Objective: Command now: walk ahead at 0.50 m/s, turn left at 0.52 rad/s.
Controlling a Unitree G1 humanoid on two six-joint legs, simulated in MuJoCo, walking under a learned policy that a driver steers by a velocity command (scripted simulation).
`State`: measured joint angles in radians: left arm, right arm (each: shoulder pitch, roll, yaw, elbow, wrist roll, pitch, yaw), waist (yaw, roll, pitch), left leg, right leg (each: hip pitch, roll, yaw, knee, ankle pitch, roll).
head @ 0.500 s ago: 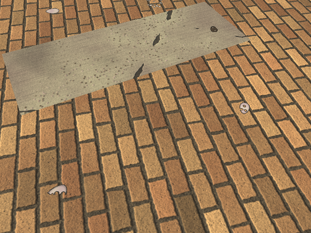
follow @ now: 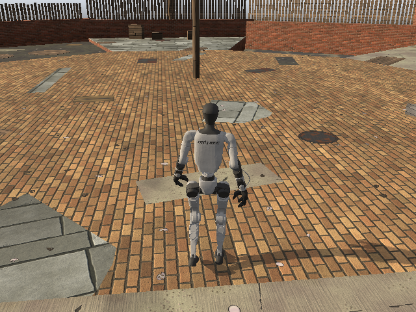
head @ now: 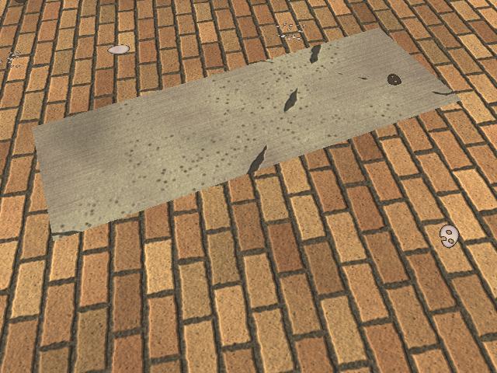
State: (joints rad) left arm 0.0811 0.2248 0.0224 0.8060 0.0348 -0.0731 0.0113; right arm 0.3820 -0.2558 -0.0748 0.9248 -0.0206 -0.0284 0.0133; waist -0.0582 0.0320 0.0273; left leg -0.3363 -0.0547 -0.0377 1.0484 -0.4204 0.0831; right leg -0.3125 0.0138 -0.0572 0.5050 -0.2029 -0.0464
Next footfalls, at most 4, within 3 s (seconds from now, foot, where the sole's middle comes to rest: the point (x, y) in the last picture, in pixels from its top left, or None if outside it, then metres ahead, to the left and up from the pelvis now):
0.36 left None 0.31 0.16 -0.77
0.90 right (273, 338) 0.58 -0.04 -0.77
1.44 left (247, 253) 0.86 0.02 -0.77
2.00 right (306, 262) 0.81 -0.16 -0.77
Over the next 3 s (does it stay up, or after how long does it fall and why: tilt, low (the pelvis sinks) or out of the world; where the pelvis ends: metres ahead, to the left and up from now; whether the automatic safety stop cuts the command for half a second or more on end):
stays up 1.10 -0.01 -0.02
